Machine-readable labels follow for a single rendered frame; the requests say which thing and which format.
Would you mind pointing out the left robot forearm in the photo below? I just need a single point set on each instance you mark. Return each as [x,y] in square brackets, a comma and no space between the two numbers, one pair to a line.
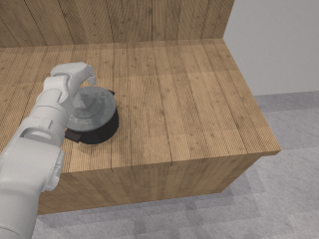
[49,116]

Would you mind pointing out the lid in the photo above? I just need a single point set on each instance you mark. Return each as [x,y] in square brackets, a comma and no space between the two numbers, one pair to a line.
[98,115]

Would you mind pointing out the pot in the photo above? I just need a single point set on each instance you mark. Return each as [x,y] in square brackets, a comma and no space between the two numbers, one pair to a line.
[97,135]

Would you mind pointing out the knob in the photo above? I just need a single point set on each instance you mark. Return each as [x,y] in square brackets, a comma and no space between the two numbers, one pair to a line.
[88,101]

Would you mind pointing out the left robot upper arm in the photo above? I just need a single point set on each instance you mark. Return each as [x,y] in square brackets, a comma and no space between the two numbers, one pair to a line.
[30,168]

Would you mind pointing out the robot left hand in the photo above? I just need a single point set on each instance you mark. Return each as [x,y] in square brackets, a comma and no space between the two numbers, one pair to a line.
[83,72]

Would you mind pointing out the table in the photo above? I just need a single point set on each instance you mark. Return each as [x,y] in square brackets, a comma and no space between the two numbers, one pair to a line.
[189,124]

